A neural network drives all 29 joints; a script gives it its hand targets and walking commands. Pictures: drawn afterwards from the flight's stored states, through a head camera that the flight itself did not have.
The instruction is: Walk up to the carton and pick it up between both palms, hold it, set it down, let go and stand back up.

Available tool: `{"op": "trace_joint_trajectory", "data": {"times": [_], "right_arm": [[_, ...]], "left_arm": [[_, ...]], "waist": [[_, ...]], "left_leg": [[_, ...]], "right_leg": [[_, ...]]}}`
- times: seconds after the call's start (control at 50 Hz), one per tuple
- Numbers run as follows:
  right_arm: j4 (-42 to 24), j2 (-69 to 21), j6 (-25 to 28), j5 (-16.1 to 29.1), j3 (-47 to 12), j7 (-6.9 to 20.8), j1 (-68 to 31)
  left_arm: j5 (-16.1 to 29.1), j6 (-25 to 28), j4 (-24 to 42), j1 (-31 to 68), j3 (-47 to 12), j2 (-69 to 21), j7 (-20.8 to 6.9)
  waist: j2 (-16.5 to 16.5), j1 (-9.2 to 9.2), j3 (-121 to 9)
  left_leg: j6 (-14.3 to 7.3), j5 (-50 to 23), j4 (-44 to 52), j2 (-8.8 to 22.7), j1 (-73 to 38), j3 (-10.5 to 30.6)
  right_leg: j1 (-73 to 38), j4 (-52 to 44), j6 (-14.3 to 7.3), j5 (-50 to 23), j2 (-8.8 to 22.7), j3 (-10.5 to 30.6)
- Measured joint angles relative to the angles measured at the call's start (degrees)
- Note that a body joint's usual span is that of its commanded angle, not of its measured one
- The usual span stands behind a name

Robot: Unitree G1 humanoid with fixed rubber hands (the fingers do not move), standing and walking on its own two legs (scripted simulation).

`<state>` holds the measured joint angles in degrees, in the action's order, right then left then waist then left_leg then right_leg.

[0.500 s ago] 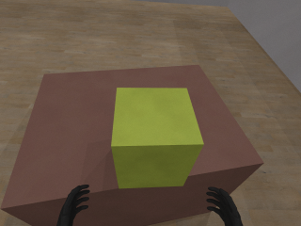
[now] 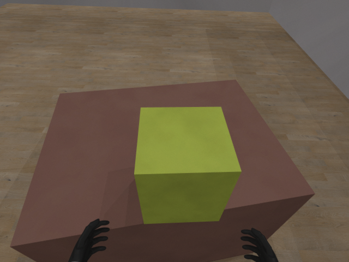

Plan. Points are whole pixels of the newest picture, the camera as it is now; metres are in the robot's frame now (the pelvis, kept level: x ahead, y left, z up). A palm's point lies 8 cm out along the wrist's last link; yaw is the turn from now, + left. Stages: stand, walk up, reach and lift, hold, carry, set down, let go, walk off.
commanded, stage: set down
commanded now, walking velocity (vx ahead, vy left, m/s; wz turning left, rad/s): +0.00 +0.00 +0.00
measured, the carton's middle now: (181, 166) +0.37 -0.01 +0.00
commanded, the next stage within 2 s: let go in 0.18 s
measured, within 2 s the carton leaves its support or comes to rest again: neither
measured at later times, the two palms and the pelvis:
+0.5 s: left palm (80, 255) +0.17 +0.21 -0.05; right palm out of the picture +0.13 -0.22 -0.09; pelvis -0.02 -0.01 +0.00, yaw -1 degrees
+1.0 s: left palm (79, 260) +0.16 +0.21 -0.06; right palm out of the picture +0.02 -0.26 -0.13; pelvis -0.03 +0.00 -0.02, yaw -5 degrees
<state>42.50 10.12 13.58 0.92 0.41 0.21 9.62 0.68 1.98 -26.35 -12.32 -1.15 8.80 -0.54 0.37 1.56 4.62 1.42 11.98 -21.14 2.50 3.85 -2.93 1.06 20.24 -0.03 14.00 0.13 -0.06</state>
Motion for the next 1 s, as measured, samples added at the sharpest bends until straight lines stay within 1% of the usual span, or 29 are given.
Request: {"op": "trace_joint_trajectory", "data": {"times": [0.04,0.08,0.18,0.28,0.42,0.7,0.72,0.76,0.8,0.84,0.9,1.0], "right_arm": [[0.8,0.0,-1.8,-0.9,0.1,-0.4,-0.2],[0.3,-0.1,-2.6,-1.3,0.3,-0.5,0.3],[0.5,-0.5,-4.0,-3.4,0.9,-1.0,0.5],[-0.4,-0.6,-5.3,-4.4,1.2,-1.4,0.7],[-1.0,-0.4,-5.9,-4.9,0.9,-1.7,0.7],[-2.7,0.3,-6.9,-4.3,0.9,-0.9,1.9],[-2.7,0.3,-7.3,-4.3,0.9,-0.8,1.9],[-2.7,0.7,-10.1,-4.2,1.1,-0.1,1.8],[-2.1,1.1,-12.8,-3.7,1.4,0.5,1.8],[-0.9,1.6,-14.3,-3.2,1.8,1.1,2.6],[0.8,2.5,-15.7,-3.0,2.5,1.8,4.4],[2.4,3.1,-16.5,-3.2,3.0,2.3,7.4]], "left_arm": [[-0.4,-1.8,0.2,0.8,0.4,-0.2,-0.8],[-0.2,-3.3,0.3,1.3,0.4,-0.3,-1.1],[-0.5,-4.4,-1.1,2.6,1.0,-0.2,-2.2],[0.0,-5.7,-2.2,4.2,1.1,0.2,-2.8],[0.4,-6.4,-3.2,5.6,1.7,0.5,-2.8],[0.6,-7.6,-3.2,6.1,1.4,1.2,-1.8],[0.2,-7.3,-3.2,6.0,1.2,1.3,-1.9],[-1.4,-4.1,-3.1,4.7,0.9,1.9,-1.9],[-1.9,-0.7,-2.5,3.3,1.2,2.4,-1.8],[-2.1,1.4,-1.6,2.1,1.6,2.8,-1.7],[-2.2,2.8,-0.1,0.5,2.1,2.9,-1.3],[-2.3,3.1,1.6,-1.7,2.4,3.2,-0.6]], "waist": [[0.3,0.14,0.3],[0.6,0.23,0.1],[1.1,-0.08,0.0],[1.4,-0.01,0.0],[1.1,-0.03,0.1],[0.4,-0.13,-0.1],[0.4,-0.1,-0.3],[0.6,-0.06,-1.6],[0.4,-0.16,-2.2],[0.0,-0.13,-3.0],[-0.5,-0.29,-4.1],[-1.0,-1.13,-5.9]], "left_leg": [[0.0,-0.2,0.3,-0.1,-0.5,0.1],[0.0,-0.3,0.4,-0.1,-0.5,0.1],[-0.1,-0.5,0.4,-0.1,-0.4,0.1],[0.0,-0.8,0.1,0.0,-0.1,-0.1],[0.1,-1.1,-0.1,0.0,0.2,-0.3],[0.1,-1.3,-0.3,0.1,0.1,-0.8],[0.1,-1.2,-0.5,0.1,0.5,-0.8],[0.3,-0.2,-3.1,0.9,3.7,-1.1],[0.4,1.0,-5.8,1.6,6.6,-1.7],[0.4,1.9,-7.8,2.0,8.8,-2.1],[0.3,2.9,-10.1,2.4,11.3,-2.8],[0.0,3.8,-12.0,2.6,13.3,-4.0]], "right_leg": [[-0.6,-0.3,0.0,-0.2,0.0,-0.1],[-0.5,-0.2,0.1,-0.2,0.1,-0.1],[-0.2,0.2,0.0,-0.2,0.0,-0.1],[0.6,1.3,-0.1,-0.1,0.0,0.1],[1.5,2.6,-0.3,0.1,0.0,0.3],[2.0,3.7,-0.4,0.3,-0.1,0.8],[2.4,3.9,-0.4,0.3,-0.1,0.9],[5.2,5.2,-0.4,0.4,-0.8,1.2],[8.2,7.1,-0.5,0.8,-1.4,1.8],[10.6,9.1,-0.6,1.4,-1.7,2.4],[13.3,11.2,-0.5,2.1,-2.0,3.1],[16.1,13.5,-0.1,2.7,-2.2,4.4]]}}
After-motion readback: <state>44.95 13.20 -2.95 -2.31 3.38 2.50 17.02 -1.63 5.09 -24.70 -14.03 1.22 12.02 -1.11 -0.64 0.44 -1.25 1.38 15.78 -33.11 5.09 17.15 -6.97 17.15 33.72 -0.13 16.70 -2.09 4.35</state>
